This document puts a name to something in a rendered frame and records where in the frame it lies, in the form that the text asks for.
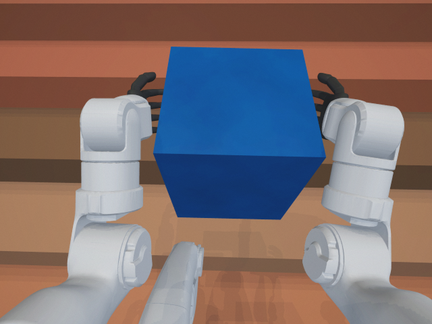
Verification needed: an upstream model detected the left robot hand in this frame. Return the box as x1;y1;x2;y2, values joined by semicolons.
127;72;164;133

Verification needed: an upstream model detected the robot left forearm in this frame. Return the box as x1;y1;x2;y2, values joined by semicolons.
67;94;153;274

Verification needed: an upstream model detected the robot left upper arm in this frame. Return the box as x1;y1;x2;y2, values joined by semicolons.
0;222;153;324

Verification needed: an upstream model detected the right robot hand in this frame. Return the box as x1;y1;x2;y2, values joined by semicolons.
312;73;348;140

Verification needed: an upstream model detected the robot right upper arm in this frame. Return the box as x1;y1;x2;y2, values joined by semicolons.
302;223;432;324

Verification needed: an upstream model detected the robot left thigh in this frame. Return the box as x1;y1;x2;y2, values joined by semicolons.
139;241;204;324

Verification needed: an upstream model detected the carton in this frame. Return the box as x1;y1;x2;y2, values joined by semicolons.
153;47;326;220

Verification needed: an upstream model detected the robot right forearm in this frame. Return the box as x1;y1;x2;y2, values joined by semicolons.
321;98;404;272

